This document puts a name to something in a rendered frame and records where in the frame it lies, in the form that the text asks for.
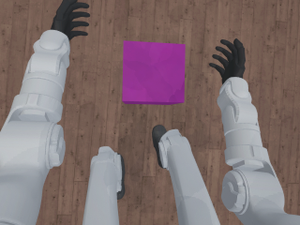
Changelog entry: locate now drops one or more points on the robot left foot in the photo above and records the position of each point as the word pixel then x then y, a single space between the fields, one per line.
pixel 120 194

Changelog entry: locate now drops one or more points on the right robot forearm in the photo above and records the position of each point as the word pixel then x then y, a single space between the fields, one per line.
pixel 244 147

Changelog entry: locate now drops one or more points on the carton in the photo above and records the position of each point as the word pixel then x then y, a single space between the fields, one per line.
pixel 153 73

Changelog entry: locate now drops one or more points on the left robot hand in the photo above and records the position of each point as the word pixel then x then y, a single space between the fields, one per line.
pixel 63 20

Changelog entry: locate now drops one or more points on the right robot hand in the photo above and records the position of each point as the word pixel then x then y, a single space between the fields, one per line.
pixel 235 66

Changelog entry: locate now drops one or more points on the left robot forearm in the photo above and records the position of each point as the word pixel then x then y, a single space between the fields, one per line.
pixel 43 82

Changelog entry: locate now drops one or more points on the right robot upper arm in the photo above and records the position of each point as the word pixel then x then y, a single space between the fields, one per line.
pixel 256 198

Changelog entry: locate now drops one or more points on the left robot upper arm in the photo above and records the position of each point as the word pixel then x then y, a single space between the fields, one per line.
pixel 28 150

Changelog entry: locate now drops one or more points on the right robot thigh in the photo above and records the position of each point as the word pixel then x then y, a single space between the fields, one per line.
pixel 193 203

